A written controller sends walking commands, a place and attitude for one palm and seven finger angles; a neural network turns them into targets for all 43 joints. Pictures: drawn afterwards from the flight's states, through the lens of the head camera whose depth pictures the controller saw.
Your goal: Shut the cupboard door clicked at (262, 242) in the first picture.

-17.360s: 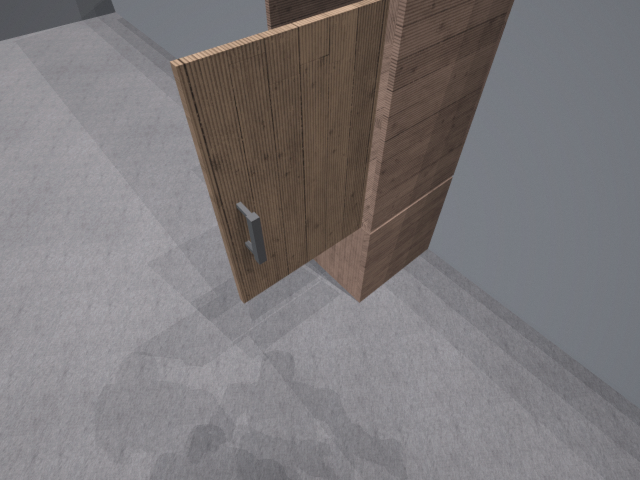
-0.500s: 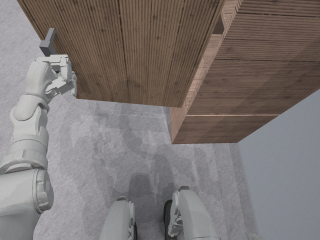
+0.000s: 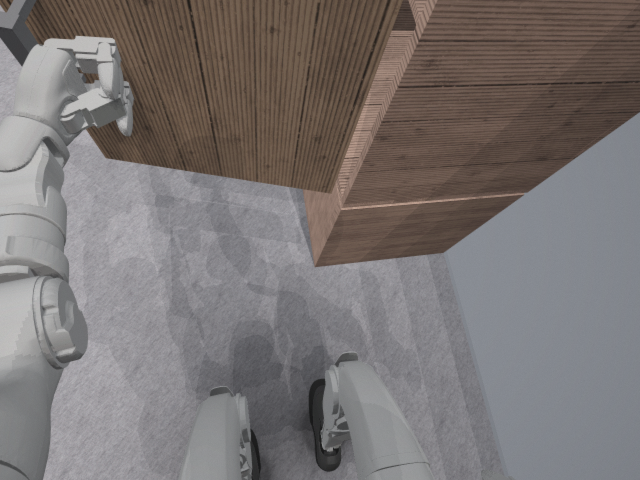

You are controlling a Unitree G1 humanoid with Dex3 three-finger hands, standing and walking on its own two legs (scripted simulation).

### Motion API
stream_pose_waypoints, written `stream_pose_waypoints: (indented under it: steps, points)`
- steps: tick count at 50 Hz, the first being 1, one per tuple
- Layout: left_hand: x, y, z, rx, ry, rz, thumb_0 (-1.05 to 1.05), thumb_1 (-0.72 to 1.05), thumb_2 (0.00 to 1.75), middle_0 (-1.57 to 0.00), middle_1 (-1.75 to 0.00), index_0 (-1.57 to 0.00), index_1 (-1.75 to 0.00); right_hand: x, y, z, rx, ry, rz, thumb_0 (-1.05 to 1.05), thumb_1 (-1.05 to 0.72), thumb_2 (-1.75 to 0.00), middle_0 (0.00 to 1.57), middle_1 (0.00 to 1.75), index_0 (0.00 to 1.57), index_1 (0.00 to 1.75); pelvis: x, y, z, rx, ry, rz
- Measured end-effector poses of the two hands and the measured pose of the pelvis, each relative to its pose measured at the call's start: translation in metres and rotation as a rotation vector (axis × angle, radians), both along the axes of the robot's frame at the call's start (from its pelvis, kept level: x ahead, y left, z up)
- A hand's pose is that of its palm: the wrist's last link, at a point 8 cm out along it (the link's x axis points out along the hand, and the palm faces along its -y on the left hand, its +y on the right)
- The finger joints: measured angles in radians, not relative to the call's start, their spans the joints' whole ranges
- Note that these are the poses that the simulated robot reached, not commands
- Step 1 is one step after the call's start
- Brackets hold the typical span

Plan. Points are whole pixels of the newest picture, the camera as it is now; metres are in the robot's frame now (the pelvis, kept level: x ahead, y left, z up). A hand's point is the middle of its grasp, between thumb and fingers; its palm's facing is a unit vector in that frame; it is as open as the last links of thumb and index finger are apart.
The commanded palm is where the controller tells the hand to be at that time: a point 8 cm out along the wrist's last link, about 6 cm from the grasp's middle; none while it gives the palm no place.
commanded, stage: push the door shut along its arc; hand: left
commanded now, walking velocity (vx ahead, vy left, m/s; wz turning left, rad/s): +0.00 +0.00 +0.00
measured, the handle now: (49, 58) +0.60 +0.24 +0.05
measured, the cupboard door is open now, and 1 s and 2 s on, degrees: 75 63 63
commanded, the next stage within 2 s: pull the fist back off the door in 0.58 s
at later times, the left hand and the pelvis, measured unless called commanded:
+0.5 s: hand (142, 68) +0.58 +0.14 +0.06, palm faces -0.34 -0.94 -0.04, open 3.1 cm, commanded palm +0.60 +0.15 +0.05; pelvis +0.00 +0.00 -0.01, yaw +0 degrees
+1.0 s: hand (172, 63) +0.60 +0.11 +0.04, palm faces +0.01 -1.00 -0.01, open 3.1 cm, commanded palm +0.57 +0.14 +0.05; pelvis +0.01 -0.01 +0.00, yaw -1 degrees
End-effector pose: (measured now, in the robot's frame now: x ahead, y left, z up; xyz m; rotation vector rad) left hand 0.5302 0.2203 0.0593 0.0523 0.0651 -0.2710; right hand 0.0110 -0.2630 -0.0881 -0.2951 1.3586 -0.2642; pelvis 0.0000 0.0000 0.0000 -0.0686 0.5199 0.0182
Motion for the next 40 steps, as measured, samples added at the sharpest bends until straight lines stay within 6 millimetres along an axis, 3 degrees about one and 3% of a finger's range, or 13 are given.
stream_pose_waypoints:
  steps: [10,35,40]
  points:
    - [0.025,-0.013,0.004,-0.009,0.002,-0.041,0.02,0.9,0.9,-1.29,-1.5,-1.3,-1.5,-0.01,0.0,-0.001,-0.013,0.026,-0.029,0.0,-0.9,-0.89,0.2,0.3,0.21,0.3,0.004,-0.001,-0.004,-0.004,0.025,-0.009]
    - [0.065,-0.034,0.006,0.0,0.034,-0.092,0.01,0.97,0.98,-1.29,-1.5,-1.3,-1.5,-0.033,-0.007,-0.004,-0.079,0.078,-0.038,0.0,-0.9,-0.89,0.2,0.3,0.21,0.3,-0.002,-0.005,-0.022,-0.026,0.078,0.002]
    - [0.072,-0.028,-0.005,-0.154,0.014,0.226,0.02,0.9,0.94,-1.29,-1.5,-1.3,-1.5,-0.043,0.006,-0.005,-0.019,0.106,-0.01,0.0,-0.9,-0.89,0.2,0.3,0.21,0.3,-0.003,-0.005,-0.024,-0.029,0.094,-0.007]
